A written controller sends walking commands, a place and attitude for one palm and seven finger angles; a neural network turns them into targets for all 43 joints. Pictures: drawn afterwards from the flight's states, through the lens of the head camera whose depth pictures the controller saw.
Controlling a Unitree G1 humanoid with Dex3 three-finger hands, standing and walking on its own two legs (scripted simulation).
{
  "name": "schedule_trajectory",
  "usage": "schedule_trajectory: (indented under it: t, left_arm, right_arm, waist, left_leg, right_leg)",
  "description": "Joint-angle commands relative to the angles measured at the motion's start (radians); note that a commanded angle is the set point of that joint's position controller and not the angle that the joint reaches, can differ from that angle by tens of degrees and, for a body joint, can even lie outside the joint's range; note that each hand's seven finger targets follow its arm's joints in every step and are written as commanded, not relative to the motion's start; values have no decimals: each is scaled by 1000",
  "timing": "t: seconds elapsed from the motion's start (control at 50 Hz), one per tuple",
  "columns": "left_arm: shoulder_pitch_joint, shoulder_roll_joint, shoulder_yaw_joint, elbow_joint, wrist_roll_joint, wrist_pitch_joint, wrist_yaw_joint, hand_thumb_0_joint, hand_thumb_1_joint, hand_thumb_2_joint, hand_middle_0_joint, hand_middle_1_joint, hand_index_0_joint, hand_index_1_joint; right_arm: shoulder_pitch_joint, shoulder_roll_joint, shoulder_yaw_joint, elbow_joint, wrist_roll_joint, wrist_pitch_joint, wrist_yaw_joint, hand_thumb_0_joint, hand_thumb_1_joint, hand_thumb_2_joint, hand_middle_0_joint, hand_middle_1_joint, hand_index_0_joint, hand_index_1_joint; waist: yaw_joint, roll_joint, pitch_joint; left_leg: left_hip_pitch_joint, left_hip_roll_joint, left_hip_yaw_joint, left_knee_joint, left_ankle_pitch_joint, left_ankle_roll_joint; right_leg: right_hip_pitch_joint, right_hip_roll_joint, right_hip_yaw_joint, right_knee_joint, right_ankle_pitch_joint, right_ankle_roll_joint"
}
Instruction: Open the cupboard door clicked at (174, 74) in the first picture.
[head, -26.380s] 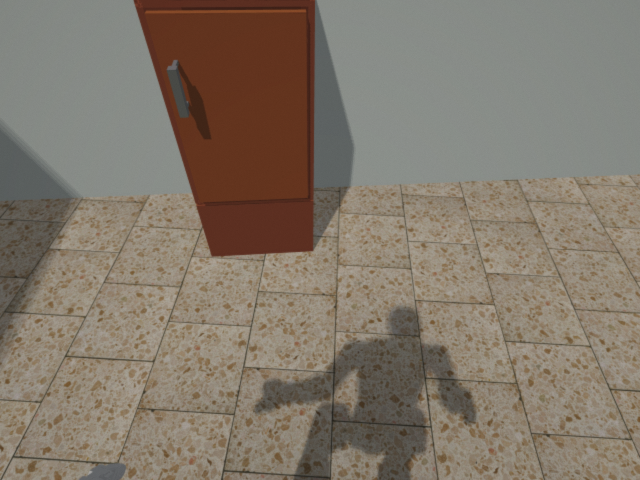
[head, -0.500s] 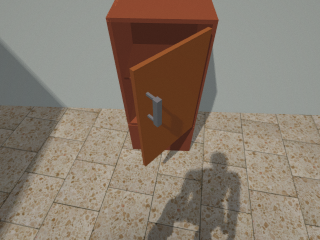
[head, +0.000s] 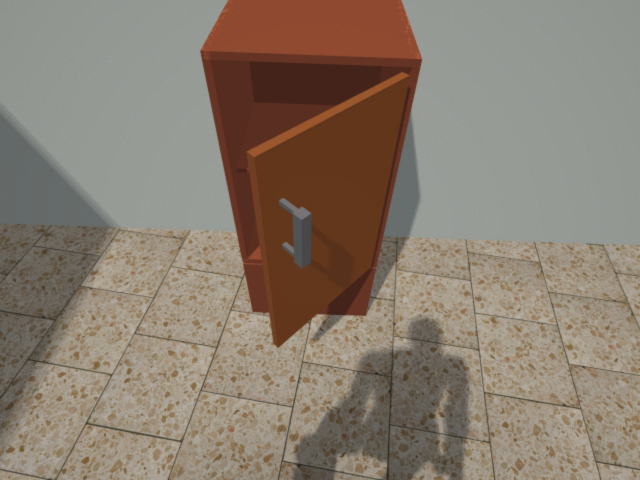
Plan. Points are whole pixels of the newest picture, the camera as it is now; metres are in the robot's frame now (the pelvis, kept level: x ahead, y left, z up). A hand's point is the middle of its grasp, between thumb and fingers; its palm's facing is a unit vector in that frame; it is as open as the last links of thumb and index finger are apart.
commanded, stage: look to check the result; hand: left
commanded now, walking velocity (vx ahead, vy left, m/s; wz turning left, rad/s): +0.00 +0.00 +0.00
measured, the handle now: (294, 233) +0.51 +0.07 -0.03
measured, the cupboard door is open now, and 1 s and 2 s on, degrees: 47 47 47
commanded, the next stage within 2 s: walk to a spot facing it in 0.54 s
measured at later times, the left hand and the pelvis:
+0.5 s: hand out of the picture -0.01 +0.16 -0.18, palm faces +0.05 -0.99 -0.16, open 7.4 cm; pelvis +0.01 +0.00 +0.00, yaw +0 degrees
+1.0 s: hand out of the picture +0.03 +0.18 -0.18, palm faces -0.05 -0.97 -0.22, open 7.4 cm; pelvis +0.01 -0.01 -0.01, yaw -8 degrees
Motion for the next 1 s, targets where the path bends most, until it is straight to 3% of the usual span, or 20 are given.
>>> schedule_trajectory:
  t: [0.0, 0.06, 0.16, 0.64, 0.78, 0.9, 0.94, 0.98]
  left_arm:
    - [103, 84, 16, -9, -2, -8, 10, 0, 900, 900, -200, -300, -200, -300]
    - [101, 83, 14, -6, -2, -8, 9, 0, 900, 900, -200, -300, -200, -300]
    - [103, 89, 11, -4, -3, -10, 10, 0, 900, 900, -200, -300, -200, -300]
    - [100, 94, 10, 2, -4, -13, 9, 0, 900, 900, -200, -300, -200, -300]
    - [56, 131, 53, -47, 5, 18, -1, 0, 900, 900, -200, -300, -200, -300]
    - [37, 129, 75, -108, 12, 31, -19, 0, 900, 900, -200, -300, -200, -300]
    - [39, 129, 79, -124, 14, 33, -25, 0, 900, 900, -200, -300, -200, -300]
    - [49, 130, 82, -134, 15, 32, -30, 0, 900, 900, -200, -300, -200, -300]
  right_arm:
    - [57, -93, -15, -28, 1, -8, -9, 0, -900, -900, 200, 300, 200, 300]
    - [53, -94, -15, -23, 0, -7, -9, 0, -900, -900, 200, 300, 200, 300]
    - [48, -100, -14, -19, 1, -7, -8, 0, -900, -900, 200, 300, 200, 300]
    - [24, -113, -10, -13, 1, -12, -10, 0, -900, -900, 200, 300, 200, 300]
    - [16, -157, -47, -45, -1, 10, -24, 0, -900, -900, 200, 300, 200, 300]
    - [-2, -215, -78, -116, -3, 9, -26, 0, -900, -900, 200, 300, 200, 300]
    - [-20, -231, -88, -144, -6, 8, -24, 0, -900, -900, 200, 300, 200, 300]
    - [-48, -237, -92, -169, -7, 7, -20, 0, -900, -900, 200, 300, 200, 300]
  waist:
    - [6, 11, 46]
    - [4, 21, 56]
    - [3, -12, 52]
    - [6, 3, 52]
    - [-3, 1, 49]
    - [9, 98, -2]
    - [17, 135, -30]
    - [33, 128, -42]
  left_leg:
    - [60, 91, -75, -74, 114, 36]
    - [63, 93, -75, -81, 104, 35]
    - [80, 92, -69, -75, 133, 35]
    - [100, 92, -65, -81, 157, 32]
    - [77, 138, -8, -12, 84, 28]
    - [79, 259, -102, -82, -28, 90]
    - [61, 294, -114, -97, -59, 106]
    - [22, 298, -82, -67, -39, 103]
  right_leg:
    - [-90, -91, 71, -106, 101, -34]
    - [-97, -94, 72, -112, 94, -33]
    - [-92, -98, 74, -118, 116, -30]
    - [-75, -100, 79, -130, 145, -27]
    - [-140, -87, 138, -47, 196, -44]
    - [-224, -8, 123, 117, 71, -26]
    - [-227, 6, 113, 184, 33, -23]
    - [-191, 8, 108, 172, 32, -21]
